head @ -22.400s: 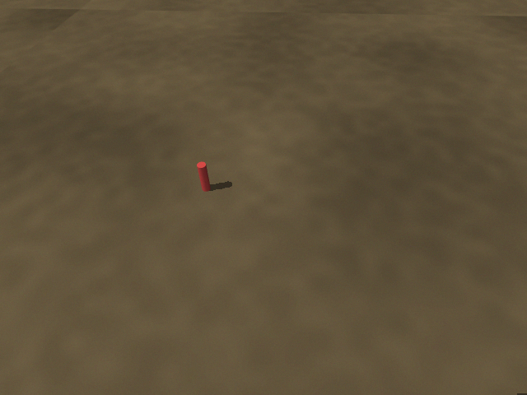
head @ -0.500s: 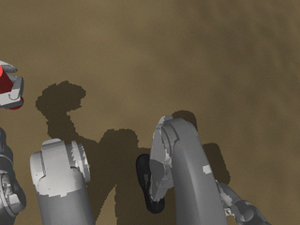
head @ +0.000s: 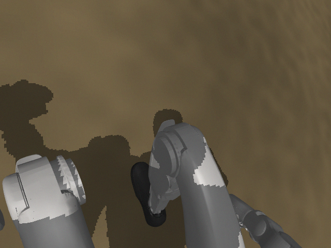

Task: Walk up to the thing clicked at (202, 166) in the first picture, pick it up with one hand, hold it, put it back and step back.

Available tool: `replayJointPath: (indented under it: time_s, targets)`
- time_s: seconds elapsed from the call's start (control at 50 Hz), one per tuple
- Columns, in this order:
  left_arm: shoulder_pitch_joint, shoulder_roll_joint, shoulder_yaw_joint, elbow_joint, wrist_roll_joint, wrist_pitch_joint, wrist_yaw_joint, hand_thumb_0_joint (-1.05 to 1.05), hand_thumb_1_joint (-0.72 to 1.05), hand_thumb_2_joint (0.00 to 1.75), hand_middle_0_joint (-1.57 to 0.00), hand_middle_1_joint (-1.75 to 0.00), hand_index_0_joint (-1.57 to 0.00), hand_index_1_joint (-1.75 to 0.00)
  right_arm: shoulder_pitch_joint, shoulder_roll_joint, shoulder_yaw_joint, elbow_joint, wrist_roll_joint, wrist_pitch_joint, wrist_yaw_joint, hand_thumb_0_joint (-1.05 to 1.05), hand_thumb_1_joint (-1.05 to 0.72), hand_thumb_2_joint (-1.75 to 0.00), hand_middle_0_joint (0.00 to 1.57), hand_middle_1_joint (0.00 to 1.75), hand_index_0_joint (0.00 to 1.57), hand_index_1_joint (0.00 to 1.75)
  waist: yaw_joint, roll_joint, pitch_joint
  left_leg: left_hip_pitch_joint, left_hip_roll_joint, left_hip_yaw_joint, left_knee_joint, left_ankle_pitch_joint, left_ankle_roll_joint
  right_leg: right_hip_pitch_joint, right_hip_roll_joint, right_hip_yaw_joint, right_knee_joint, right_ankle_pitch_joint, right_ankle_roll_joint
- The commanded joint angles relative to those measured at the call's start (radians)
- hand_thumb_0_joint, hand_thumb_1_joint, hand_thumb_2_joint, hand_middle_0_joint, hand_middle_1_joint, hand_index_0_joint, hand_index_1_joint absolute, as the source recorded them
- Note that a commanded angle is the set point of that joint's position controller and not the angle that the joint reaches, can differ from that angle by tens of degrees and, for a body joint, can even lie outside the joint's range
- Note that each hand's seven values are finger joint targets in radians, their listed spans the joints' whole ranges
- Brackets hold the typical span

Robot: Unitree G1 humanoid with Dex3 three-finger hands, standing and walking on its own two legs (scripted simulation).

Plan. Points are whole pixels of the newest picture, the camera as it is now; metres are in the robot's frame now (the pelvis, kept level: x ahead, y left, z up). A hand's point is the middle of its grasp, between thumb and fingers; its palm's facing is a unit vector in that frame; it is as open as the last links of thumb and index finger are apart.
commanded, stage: lower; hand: left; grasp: from the side
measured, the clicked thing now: out of the picture +0.46 +0.27 -0.17
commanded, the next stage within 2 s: loosen in 0.62 s
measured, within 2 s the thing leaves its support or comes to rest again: rests again in 0.98 s
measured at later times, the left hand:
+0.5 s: hand out of the picture +0.47 +0.26 -0.17, palm faces +0.28 -0.96 -0.01, open 5.8 cm
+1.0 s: hand out of the picture +0.47 +0.26 -0.18, palm faces +0.29 -0.96 +0.02, open 6.4 cm
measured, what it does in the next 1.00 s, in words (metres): stands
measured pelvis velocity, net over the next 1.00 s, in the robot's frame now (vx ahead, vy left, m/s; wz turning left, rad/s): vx -0.01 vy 0.01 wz -0.05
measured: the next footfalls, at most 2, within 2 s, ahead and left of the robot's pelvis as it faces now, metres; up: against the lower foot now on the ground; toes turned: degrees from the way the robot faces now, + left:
none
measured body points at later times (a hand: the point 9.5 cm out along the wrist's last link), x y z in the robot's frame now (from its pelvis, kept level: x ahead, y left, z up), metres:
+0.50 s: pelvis +0.00 +0.00 +0.00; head +0.24 +0.18 +0.33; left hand +0.44 +0.31 -0.17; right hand +0.14 -0.25 -0.04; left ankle +0.08 +0.12 -0.26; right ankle +0.15 -0.13 -0.26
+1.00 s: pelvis -0.01 +0.01 +0.00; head +0.24 +0.19 +0.32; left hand +0.44 +0.31 -0.17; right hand +0.13 -0.25 -0.03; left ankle +0.08 +0.12 -0.26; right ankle +0.15 -0.13 -0.26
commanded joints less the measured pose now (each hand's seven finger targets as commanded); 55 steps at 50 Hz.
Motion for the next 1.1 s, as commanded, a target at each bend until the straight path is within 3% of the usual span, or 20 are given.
replayJointPath:
  time_s: [0.0, 0.02, 0.14, 0.18, 0.24, 0.4, 0.48, 0.54, 0.64, 0.7, 0.72, 0.78, 0.84, 0.9, 0.98, 1.08]
  targets:
    - [-0.257, 0.176, 0.006, -0.136, 0.0, -0.093, 0.011, 0.0, 0.55, 1.28, -1.31, -1.41, -1.32, -1.4, 0.061, -0.345, -0.094, -0.014, -0.009, 0.015, -0.013, 0.0, -0.9, -0.9, 0.2, 0.3, 0.2, 0.3, -0.097, 0.5, -0.613, 0.399, 0.061, 0.08, -0.327, 0.139, -0.006, 0.343, 0.039, -0.126, -0.153, 0.166, -0.077]
    - [-0.274, 0.168, -0.01, -0.124, 0.002, -0.096, 0.016, 0.0, 0.56, 1.28, -1.31, -1.4, -1.32, -1.39, 0.047, -0.348, -0.088, -0.016, -0.009, 0.015, -0.014, 0.0, -0.9, -0.9, 0.2, 0.3, 0.2, 0.3, -0.108, 0.505, -0.577, 0.386, 0.062, 0.07, -0.337, 0.116, -0.008, 0.317, 0.036, -0.133, -0.148, 0.148, -0.078]
    - [-0.255, 0.194, 0.0, -0.123, 0.001, -0.115, 0.027, 0.0, 0.59, 1.31, -1.31, -1.41, -1.31, -1.4, 0.032, -0.353, -0.073, -0.022, -0.018, 0.014, -0.015, 0.0, -0.89, -0.9, 0.2, 0.3, 0.2, 0.3, -0.106, 0.512, -0.585, 0.412, 0.068, 0.059, -0.336, 0.126, -0.011, 0.337, 0.044, -0.141, -0.15, 0.161, -0.075]
    - [-0.258, 0.19, -0.017, -0.106, 0.006, -0.118, 0.025, 0.0, 0.61, 1.3, -1.32, -1.41, -1.33, -1.4, 0.029, -0.357, -0.066, -0.02, -0.023, 0.015, -0.016, 0.0, -0.9, -0.9, 0.2, 0.3, 0.2, 0.3, -0.119, 0.526, -0.574, 0.417, 0.069, 0.05, -0.338, 0.131, -0.015, 0.336, 0.045, -0.15, -0.144, 0.166, -0.075]
    - [-0.234, 0.206, 0.0, -0.102, 0.002, -0.125, 0.033, 0.0, 0.6, 1.31, -1.3, -1.4, -1.31, -1.39, 0.028, -0.355, -0.057, -0.022, -0.026, 0.019, -0.017, 0.0, -0.89, -0.9, 0.2, 0.3, 0.2, 0.3, -0.111, 0.517, -0.587, 0.432, 0.071, 0.047, -0.328, 0.167, -0.015, 0.355, 0.048, -0.15, -0.145, 0.197, -0.073]
    - [-0.253, 0.234, -0.01, -0.096, 0.007, -0.137, 0.046, 0.0, 0.59, 1.3, -1.3, -1.39, -1.31, -1.39, -0.004, -0.361, -0.043, -0.033, -0.031, 0.021, -0.02, 0.0, -0.89, -0.9, 0.2, 0.3, 0.2, 0.3, -0.124, 0.514, -0.552, 0.409, 0.073, 0.039, -0.325, 0.134, -0.011, 0.343, 0.055, -0.161, -0.154, 0.174, -0.074]
    - [-0.261, 0.22, -0.029, -0.081, 0.009, -0.141, 0.042, 0.0, 0.6, 1.3, -1.31, -1.4, -1.32, -1.4, -0.012, -0.363, -0.035, -0.034, -0.037, 0.021, -0.02, 0.0, -0.89, -0.9, 0.2, 0.3, 0.2, 0.3, -0.138, 0.511, -0.524, 0.401, 0.076, 0.032, -0.327, 0.112, -0.01, 0.331, 0.057, -0.167, -0.154, 0.161, -0.073]
    - [-0.228, 0.225, -0.015, -0.066, 0.0, -0.142, 0.042, 0.0, 0.57, 1.32, -1.32, -1.41, -1.32, -1.41, -0.009, -0.364, -0.034, -0.038, -0.036, 0.021, -0.021, 0.0, -0.89, -0.9, 0.2, 0.3, 0.2, 0.3, -0.132, 0.492, -0.519, 0.397, 0.076, 0.035, -0.324, 0.108, -0.006, 0.344, 0.059, -0.164, -0.165, 0.158, -0.071]
    - [-0.234, 0.221, -0.023, -0.064, 0.001, -0.154, 0.044, 0.0, 0.6, 1.31, -1.31, -1.4, -1.32, -1.39, -0.008, -0.373, -0.03, -0.035, -0.041, 0.017, -0.019, 0.0, -0.88, -0.9, 0.2, 0.3, 0.2, 0.3, -0.145, 0.522, -0.535, 0.443, 0.079, 0.013, -0.336, 0.151, -0.018, 0.342, 0.059, -0.178, -0.149, 0.191, -0.072]
    - [-0.239, 0.232, -0.03, -0.059, 0.002, -0.157, 0.042, 0.0, 0.58, 1.31, -1.32, -1.4, -1.33, -1.4, -0.019, -0.37, -0.026, -0.033, -0.042, 0.017, -0.022, 0.0, -0.89, -0.9, 0.2, 0.3, 0.2, 0.3, -0.141, 0.511, -0.51, 0.416, 0.079, 0.023, -0.323, 0.128, -0.012, 0.335, 0.062, -0.172, -0.16, 0.176, -0.072]
    - [-0.238, 0.236, -0.027, -0.054, 0.005, -0.159, 0.045, 0.0, 0.55, 1.23, -1.36, -1.35, -1.37, -1.34, -0.018, -0.373, -0.022, -0.034, -0.045, 0.016, -0.022, 0.0, -0.9, -0.9, 0.2, 0.3, 0.2, 0.3, -0.147, 0.52, -0.506, 0.425, 0.08, 0.017, -0.329, 0.133, -0.015, 0.336, 0.061, -0.177, -0.158, 0.179, -0.073]
    - [-0.246, 0.254, -0.012, -0.073, -0.002, -0.171, 0.055, 0.0, 0.4, 0.99, -1.17, -1.11, -1.18, -1.1, -0.019, -0.374, -0.019, -0.039, -0.046, 0.016, -0.02, 0.0, -0.9, -0.89, 0.2, 0.3, 0.2, 0.3, -0.135, 0.522, -0.519, 0.43, 0.079, 0.015, -0.329, 0.123, -0.014, 0.346, 0.063, -0.179, -0.159, 0.173, -0.073]
    - [-0.237, 0.235, -0.013, -0.072, -0.017, -0.178, 0.05, 0.0, 0.3, 0.76, -1.08, -0.97, -1.1, -0.95, -0.021, -0.378, -0.018, -0.037, -0.047, 0.015, -0.019, 0.0, -0.91, -0.89, 0.2, 0.3, 0.2, 0.3, -0.141, 0.532, -0.516, 0.441, 0.082, 0.01, -0.33, 0.137, -0.018, 0.344, 0.064, -0.18, -0.153, 0.186, -0.072]
    - [-0.234, 0.232, -0.026, -0.063, -0.007, -0.174, 0.048, 0.0, 0.17, 0.66, -1.02, -0.89, -1.03, -0.87, -0.021, -0.374, -0.016, -0.033, -0.05, 0.015, -0.021, 0.0, -0.91, -0.89, 0.2, 0.3, 0.2, 0.3, -0.145, 0.537, -0.504, 0.445, 0.083, 0.01, -0.332, 0.162, -0.019, 0.344, 0.064, -0.181, -0.154, 0.199, -0.074]
    - [-0.227, 0.233, -0.023, -0.059, -0.003, -0.169, 0.045, 0.0, -0.08, 0.5, -0.74, -0.63, -0.74, -0.63, -0.022, -0.378, -0.018, -0.036, -0.05, 0.021, -0.021, 0.0, -0.91, -0.9, 0.2, 0.3, 0.2, 0.3, -0.143, 0.541, -0.497, 0.453, 0.087, 0.002, -0.345, 0.147, -0.022, 0.334, 0.063, -0.184, -0.154, 0.184, -0.074]
    - [-0.222, 0.224, -0.018, -0.04, -0.013, -0.163, 0.045, 0.0, -0.2, 0.41, -0.64, -0.52, -0.63, -0.52, -0.029, -0.377, -0.018, -0.044, -0.048, 0.022, -0.021, 0.0, -0.92, -0.9, 0.2, 0.3, 0.2, 0.3, -0.147, 0.501, -0.478, 0.413, 0.082, 0.004, -0.336, 0.107, -0.013, 0.326, 0.064, -0.185, -0.167, 0.159, -0.071]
